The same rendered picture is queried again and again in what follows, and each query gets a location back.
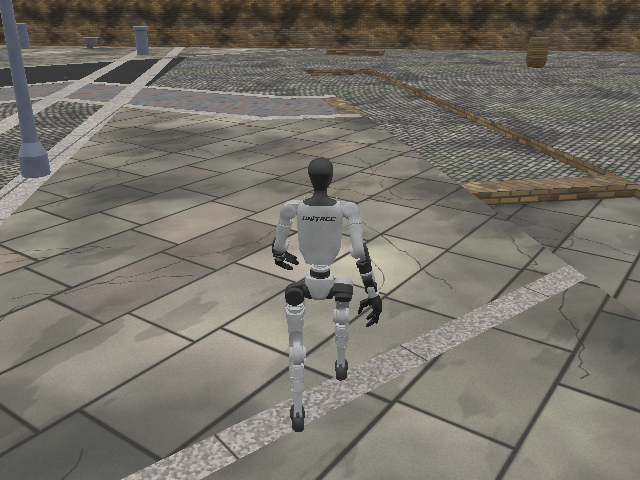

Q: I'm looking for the right robot foot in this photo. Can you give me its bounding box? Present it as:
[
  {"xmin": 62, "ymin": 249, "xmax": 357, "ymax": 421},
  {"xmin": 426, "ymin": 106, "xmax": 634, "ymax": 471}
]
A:
[{"xmin": 335, "ymin": 359, "xmax": 348, "ymax": 381}]

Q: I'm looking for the robot right hand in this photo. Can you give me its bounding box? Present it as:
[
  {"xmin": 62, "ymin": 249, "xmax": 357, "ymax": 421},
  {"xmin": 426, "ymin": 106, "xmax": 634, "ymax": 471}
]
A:
[{"xmin": 358, "ymin": 295, "xmax": 382, "ymax": 327}]

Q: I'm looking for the robot right forearm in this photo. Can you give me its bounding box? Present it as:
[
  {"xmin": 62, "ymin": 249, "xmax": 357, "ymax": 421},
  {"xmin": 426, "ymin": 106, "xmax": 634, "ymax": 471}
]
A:
[{"xmin": 356, "ymin": 243, "xmax": 379, "ymax": 298}]

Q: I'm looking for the robot right upper arm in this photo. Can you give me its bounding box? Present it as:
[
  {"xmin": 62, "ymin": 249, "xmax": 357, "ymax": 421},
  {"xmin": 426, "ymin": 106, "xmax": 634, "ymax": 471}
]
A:
[{"xmin": 341, "ymin": 201, "xmax": 366, "ymax": 259}]

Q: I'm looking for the robot left hand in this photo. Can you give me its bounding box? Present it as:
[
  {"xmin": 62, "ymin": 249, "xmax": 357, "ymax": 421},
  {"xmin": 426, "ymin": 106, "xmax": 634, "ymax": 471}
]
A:
[{"xmin": 274, "ymin": 251, "xmax": 299, "ymax": 270}]

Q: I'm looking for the robot left upper arm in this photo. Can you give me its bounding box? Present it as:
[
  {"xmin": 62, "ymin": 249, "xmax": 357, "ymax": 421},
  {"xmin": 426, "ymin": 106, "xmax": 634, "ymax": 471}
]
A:
[{"xmin": 273, "ymin": 200, "xmax": 300, "ymax": 252}]

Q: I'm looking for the left robot shin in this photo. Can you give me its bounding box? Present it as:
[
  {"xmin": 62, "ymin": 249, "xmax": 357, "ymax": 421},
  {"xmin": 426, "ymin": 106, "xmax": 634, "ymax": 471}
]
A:
[{"xmin": 289, "ymin": 347, "xmax": 304, "ymax": 418}]

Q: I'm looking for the robot left forearm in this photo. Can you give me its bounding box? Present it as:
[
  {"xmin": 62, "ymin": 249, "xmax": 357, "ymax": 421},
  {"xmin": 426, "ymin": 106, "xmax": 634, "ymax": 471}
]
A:
[{"xmin": 272, "ymin": 237, "xmax": 286, "ymax": 261}]

